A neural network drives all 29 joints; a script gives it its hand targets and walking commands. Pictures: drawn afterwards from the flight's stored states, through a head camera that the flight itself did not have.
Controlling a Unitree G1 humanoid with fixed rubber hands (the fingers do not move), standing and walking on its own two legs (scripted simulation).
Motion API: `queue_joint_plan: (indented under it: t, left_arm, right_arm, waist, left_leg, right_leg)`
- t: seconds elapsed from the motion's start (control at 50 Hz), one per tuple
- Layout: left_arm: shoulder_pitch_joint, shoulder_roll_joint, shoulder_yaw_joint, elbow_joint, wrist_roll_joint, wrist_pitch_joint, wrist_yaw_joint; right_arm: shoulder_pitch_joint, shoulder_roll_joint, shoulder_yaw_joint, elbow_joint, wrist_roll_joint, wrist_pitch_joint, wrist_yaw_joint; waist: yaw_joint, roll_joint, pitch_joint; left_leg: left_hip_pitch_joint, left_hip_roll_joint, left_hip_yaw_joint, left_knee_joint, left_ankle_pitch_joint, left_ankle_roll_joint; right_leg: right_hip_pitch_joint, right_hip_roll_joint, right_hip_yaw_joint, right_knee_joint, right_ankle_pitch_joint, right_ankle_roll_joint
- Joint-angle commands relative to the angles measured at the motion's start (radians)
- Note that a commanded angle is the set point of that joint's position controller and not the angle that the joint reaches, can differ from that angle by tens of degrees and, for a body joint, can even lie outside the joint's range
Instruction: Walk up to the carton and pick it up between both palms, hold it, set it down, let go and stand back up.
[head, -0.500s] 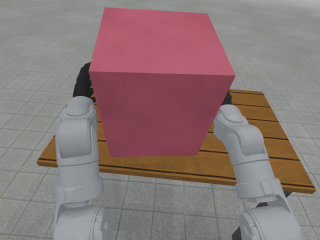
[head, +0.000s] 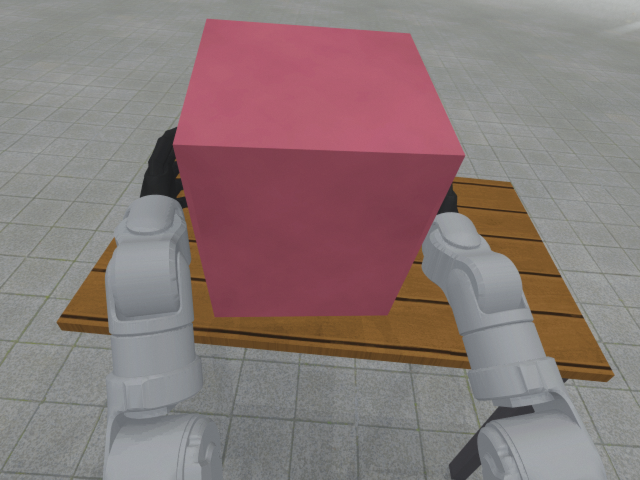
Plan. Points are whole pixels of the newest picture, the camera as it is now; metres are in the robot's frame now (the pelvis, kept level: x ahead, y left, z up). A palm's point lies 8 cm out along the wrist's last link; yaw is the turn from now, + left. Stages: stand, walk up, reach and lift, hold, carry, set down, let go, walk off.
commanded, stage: hold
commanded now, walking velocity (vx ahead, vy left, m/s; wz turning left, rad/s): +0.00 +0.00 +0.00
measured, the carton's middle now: (306, 183) +0.38 +0.01 +0.23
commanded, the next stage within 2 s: none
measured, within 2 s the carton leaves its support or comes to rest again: neither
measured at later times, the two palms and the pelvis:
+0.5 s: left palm (163, 200) +0.35 +0.16 +0.22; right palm (435, 215) +0.35 -0.14 +0.20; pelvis +0.00 +0.00 +0.00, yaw +0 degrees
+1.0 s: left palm (159, 189) +0.34 +0.16 +0.24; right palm (439, 210) +0.35 -0.14 +0.21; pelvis +0.00 +0.00 +0.00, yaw +0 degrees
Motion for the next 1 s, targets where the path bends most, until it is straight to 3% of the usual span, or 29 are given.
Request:
queue_joint_plan:
  t: [0.0, 0.72, 0.74, 0.84, 0.86, 0.88, 0.9, 0.98]
  left_arm:
    - [-0.725, -0.466, -0.498, -0.177, -0.218, -0.091, -0.119]
    - [-0.741, -0.479, -0.492, -0.152, -0.22, -0.104, -0.12]
    - [-0.738, -0.494, -0.519, -0.204, -0.23, -0.101, -0.11]
    - [-0.753, -0.504, -0.545, -0.262, -0.236, -0.098, -0.095]
    - [-0.744, -0.495, -0.533, -0.245, -0.223, -0.093, -0.096]
    - [-0.734, -0.488, -0.537, -0.228, -0.223, -0.089, -0.098]
    - [-0.701, -0.482, -0.508, -0.184, -0.216, -0.08, -0.102]
    - [-0.653, -0.44, -0.454, -0.107, -0.201, -0.06, -0.123]
  right_arm:
    - [-0.975, 0.377, 0.251, -0.368, 0.066, -0.104, 0.067]
    - [-1.0, 0.392, 0.25, -0.357, 0.06, -0.11, 0.072]
    - [-0.983, 0.38, 0.24, -0.409, 0.054, -0.115, 0.07]
    - [-0.994, 0.399, 0.267, -0.47, 0.064, -0.115, 0.072]
    - [-0.978, 0.389, 0.266, -0.443, 0.064, -0.108, 0.072]
    - [-0.968, 0.384, 0.258, -0.429, 0.068, -0.104, 0.074]
    - [-0.959, 0.372, 0.256, -0.412, 0.06, -0.098, 0.072]
    - [-0.914, 0.349, 0.225, -0.331, 0.049, -0.084, 0.067]
  waist:
    - [-0.009, 0.139, -0.532]
    - [-0.01, 0.133, -0.573]
    - [0.002, 0.186, -0.612]
    - [-0.012, 0.174, -0.662]
    - [-0.001, 0.175, -0.623]
    - [-0.011, 0.174, -0.606]
    - [0.01, 0.145, -0.548]
    - [-0.002, 0.095, -0.438]
  left_leg:
    - [0.274, -0.034, 0.044, 0.008, 0.209, -0.011]
    - [0.27, -0.037, 0.041, 0.02, 0.236, -0.002]
    - [0.268, -0.046, 0.047, 0.024, 0.245, -0.02]
    - [0.31, -0.042, 0.044, 0.047, 0.333, -0.022]
    - [0.303, -0.042, 0.046, 0.039, 0.311, -0.02]
    - [0.314, -0.038, 0.041, 0.034, 0.301, -0.027]
    - [0.292, -0.04, 0.04, 0.029, 0.271, -0.023]
    - [0.209, -0.039, 0.049, -0.013, 0.153, -0.007]
  right_leg:
    - [-0.026, 0.018, -0.033, -0.02, 0.118, 0.05]
    - [-0.009, 0.015, -0.026, -0.013, 0.155, 0.053]
    - [-0.01, 0.027, -0.028, -0.014, 0.134, 0.046]
    - [-0.011, 0.03, -0.028, -0.011, 0.202, 0.05]
    - [-0.019, 0.028, -0.028, -0.019, 0.19, 0.049]
    - [-0.025, 0.031, -0.03, -0.021, 0.174, 0.049]
    - [-0.02, 0.023, -0.03, -0.028, 0.162, 0.053]
    - [0.008, 0.012, -0.031, -0.04, 0.108, 0.057]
